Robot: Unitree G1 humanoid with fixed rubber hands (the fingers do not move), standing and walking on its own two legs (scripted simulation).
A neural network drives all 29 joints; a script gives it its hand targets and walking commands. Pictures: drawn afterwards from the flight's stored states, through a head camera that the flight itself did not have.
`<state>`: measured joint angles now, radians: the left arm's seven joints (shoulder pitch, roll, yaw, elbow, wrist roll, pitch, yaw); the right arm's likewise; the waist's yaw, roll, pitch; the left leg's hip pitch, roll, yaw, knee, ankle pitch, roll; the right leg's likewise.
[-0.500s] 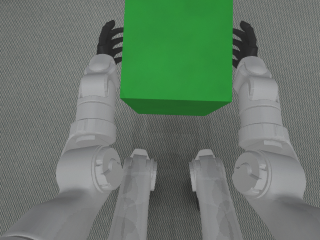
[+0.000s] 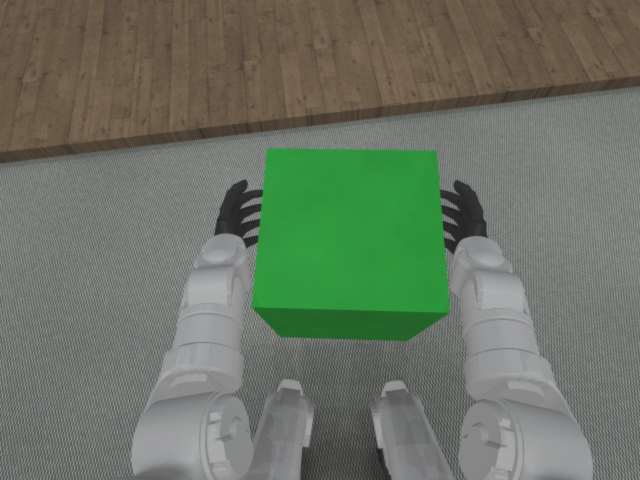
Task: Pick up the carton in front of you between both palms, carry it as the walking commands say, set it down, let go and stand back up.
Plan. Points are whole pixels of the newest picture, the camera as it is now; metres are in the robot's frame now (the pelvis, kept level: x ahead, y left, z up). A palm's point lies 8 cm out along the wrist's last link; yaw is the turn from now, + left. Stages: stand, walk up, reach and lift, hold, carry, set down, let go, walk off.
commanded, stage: reach and lift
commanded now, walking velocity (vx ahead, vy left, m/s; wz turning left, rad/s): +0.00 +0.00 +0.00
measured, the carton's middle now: (346, 257) +0.42 +0.00 -0.11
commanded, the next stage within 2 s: hold in 1.72 s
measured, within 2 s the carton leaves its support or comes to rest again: neither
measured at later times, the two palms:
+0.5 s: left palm (187, 223) +0.37 +0.15 +0.11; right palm (532, 222) +0.37 -0.15 +0.12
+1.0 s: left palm (146, 217) +0.34 +0.15 +0.18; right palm (588, 214) +0.34 -0.15 +0.19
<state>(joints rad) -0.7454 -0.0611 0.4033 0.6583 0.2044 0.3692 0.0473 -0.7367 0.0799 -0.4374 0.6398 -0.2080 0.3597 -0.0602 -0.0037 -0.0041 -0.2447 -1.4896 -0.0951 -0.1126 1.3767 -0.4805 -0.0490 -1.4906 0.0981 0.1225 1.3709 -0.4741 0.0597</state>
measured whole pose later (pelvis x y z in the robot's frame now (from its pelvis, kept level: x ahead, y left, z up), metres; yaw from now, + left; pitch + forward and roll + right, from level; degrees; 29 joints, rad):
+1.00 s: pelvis +0.05 +0.00 +0.16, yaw +0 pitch -3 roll +0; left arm -0.32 -0.17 0.30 0.40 0.30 0.62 -0.01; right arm -0.33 0.17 -0.32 0.40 -0.30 0.61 0.00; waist 0.00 0.00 -0.02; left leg -0.20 -0.04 -0.14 0.48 -0.23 -0.02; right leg -0.20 0.04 0.14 0.48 -0.23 0.02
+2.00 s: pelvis +0.06 +0.00 +0.17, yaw +0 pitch -7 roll +0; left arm -0.27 -0.15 0.22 0.25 0.28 0.77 -0.01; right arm -0.27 0.15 -0.23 0.25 -0.28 0.76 0.00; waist 0.00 0.00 0.00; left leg -0.04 -0.03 -0.14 0.36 -0.19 -0.01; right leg -0.05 0.03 0.14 0.36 -0.19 0.02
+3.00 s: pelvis +0.20 +0.00 +0.15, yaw -2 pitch +7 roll -1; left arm -0.13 -0.13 0.14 -0.30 0.09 1.17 0.09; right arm -0.16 0.14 -0.09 -0.26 -0.11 1.15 -0.10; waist -0.02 0.04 -0.15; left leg -0.16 0.07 0.07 0.51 -0.46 -0.03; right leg -0.45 -0.02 -0.13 0.76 -0.52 0.01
